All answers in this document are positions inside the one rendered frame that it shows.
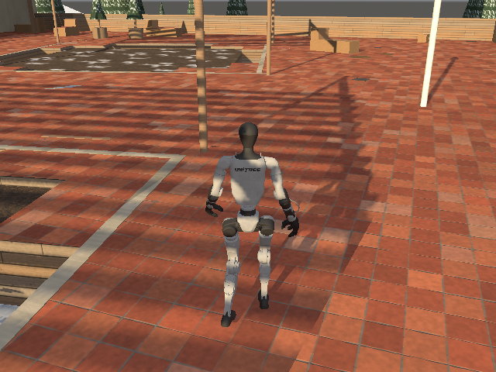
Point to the robot head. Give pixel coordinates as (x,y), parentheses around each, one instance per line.
(248,133)

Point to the left robot hand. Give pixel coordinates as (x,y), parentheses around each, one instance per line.
(210,212)

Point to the robot left upper arm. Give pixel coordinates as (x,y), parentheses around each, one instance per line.
(219,176)

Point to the robot left forearm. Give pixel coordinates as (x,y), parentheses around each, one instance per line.
(211,200)

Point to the robot right upper arm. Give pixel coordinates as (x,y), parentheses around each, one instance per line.
(276,177)

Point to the right robot hand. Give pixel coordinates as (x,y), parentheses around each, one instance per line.
(293,225)

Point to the robot left thigh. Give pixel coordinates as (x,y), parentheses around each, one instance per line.
(231,236)

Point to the robot right forearm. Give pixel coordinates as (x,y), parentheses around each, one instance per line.
(287,207)

